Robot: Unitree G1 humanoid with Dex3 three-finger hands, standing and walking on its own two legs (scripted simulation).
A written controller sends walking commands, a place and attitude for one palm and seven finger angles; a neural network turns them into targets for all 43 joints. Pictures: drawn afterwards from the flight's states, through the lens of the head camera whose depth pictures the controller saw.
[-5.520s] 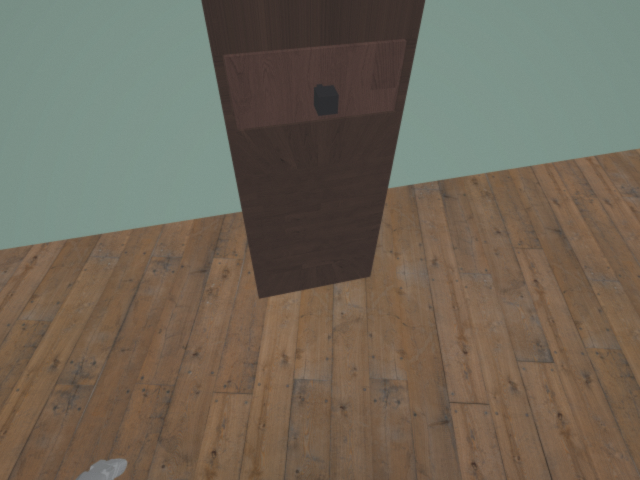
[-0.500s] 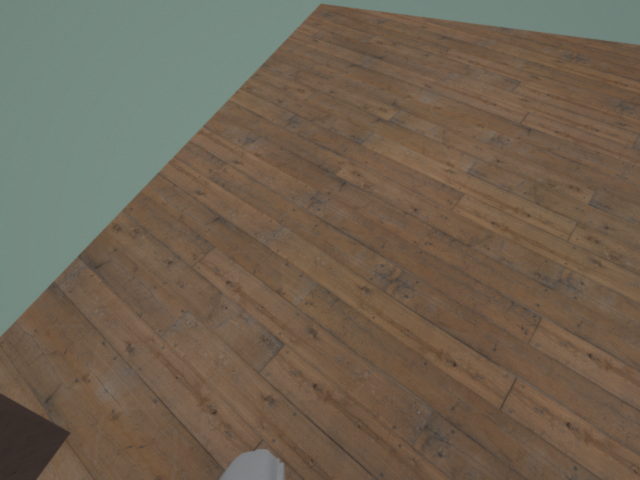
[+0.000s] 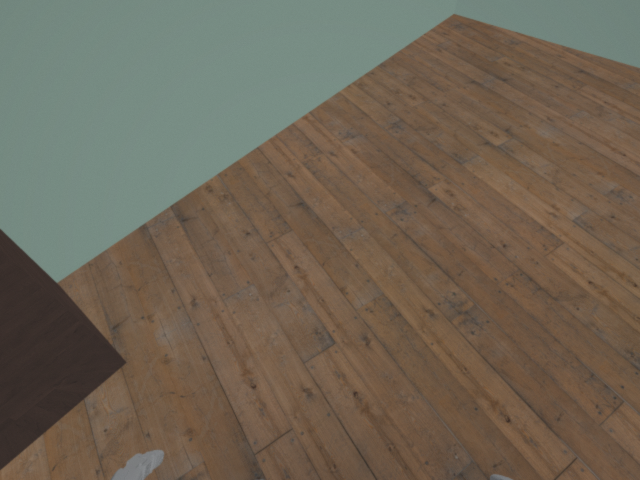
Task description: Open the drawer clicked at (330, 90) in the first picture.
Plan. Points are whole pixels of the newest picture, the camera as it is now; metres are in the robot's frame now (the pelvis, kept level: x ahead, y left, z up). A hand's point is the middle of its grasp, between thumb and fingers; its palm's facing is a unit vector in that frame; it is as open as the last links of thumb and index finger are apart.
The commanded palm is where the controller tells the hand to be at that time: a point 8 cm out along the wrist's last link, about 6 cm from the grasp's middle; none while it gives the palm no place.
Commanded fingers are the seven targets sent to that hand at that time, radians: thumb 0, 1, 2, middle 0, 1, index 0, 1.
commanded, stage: turn to face it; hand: left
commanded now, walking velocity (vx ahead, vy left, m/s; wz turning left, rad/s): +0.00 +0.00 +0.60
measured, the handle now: out of the picture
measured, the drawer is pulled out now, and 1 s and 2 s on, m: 0.00 0.00 0.00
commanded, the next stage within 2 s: take the last steps up to it in 1.28 s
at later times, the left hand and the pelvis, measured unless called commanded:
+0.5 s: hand out of the picture -0.03 +0.27 -0.18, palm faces +0.35 -0.91 -0.24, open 7.4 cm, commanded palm none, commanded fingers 0.00 0.90 0.90 -0.20 -0.30 -0.20 -0.30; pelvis -0.01 +0.04 +0.00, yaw +18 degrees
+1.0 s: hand out of the picture +0.00 +0.26 -0.13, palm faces +0.56 -0.78 -0.28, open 7.4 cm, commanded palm none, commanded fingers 0.00 0.90 0.90 -0.20 -0.30 -0.20 -0.30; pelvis -0.01 +0.01 +0.01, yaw +35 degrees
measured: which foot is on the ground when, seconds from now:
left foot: down 0.00-0.00, up 0.02-0.36, down 0.38-1.00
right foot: down 0.00-0.38, up 0.40-1.00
